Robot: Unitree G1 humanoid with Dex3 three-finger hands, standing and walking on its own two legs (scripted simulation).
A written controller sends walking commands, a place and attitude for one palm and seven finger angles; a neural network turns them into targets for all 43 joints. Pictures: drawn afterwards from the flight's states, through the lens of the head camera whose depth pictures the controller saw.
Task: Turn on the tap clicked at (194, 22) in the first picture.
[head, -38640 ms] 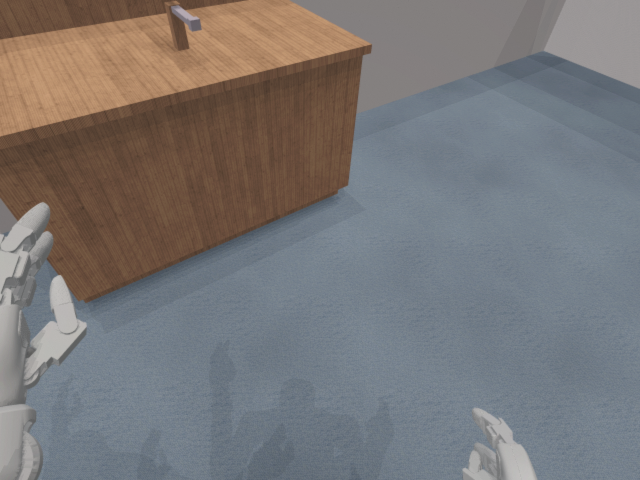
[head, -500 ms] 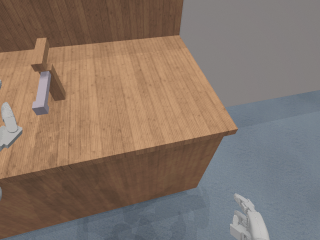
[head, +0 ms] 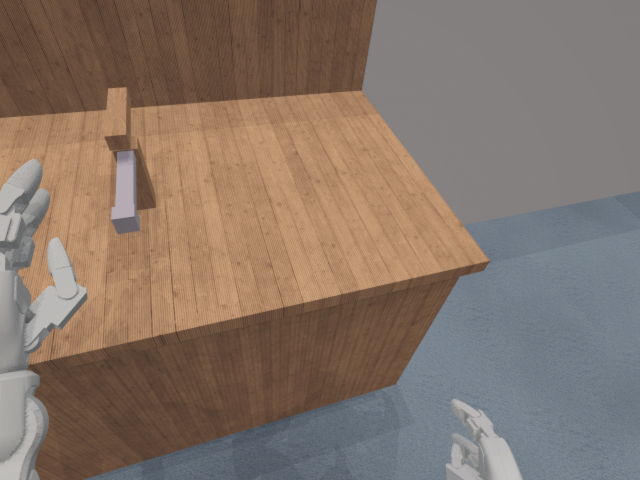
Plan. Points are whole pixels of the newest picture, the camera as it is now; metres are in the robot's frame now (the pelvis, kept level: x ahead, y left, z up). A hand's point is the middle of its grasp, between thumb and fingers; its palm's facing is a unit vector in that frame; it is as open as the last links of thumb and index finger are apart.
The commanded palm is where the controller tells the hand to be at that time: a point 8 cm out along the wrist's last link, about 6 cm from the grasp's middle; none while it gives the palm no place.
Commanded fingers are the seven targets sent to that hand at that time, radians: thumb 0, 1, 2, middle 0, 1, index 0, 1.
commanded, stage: come to a stop and stand still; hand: left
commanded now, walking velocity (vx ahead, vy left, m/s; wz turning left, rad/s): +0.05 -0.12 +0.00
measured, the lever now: (126, 219) +0.39 +0.31 +0.08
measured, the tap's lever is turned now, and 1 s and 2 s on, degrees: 0 0 0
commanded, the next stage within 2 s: look again from close up in 1.54 s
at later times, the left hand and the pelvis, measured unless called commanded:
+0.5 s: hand (154, 303) +0.24 +0.20 +0.14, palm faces +0.30 -0.86 -0.41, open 7.5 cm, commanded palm +0.19 +0.24 +0.18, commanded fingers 0.00 0.90 0.90 -0.20 -0.30 -0.20 -0.30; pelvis +0.03 -0.04 +0.00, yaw -1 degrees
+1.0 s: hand (136, 267) +0.27 +0.23 +0.15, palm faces +0.38 -0.85 -0.36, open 7.5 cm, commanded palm +0.21 +0.25 +0.18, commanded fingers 0.00 0.90 0.90 -0.20 -0.30 -0.20 -0.30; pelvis +0.05 -0.03 +0.00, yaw -1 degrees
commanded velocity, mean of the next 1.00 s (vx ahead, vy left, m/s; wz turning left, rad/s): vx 0.00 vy -0.01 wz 0.00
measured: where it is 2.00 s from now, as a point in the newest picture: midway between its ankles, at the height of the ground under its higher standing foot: outside the picture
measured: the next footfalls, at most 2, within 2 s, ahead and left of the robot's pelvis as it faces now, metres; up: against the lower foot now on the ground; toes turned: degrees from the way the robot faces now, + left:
none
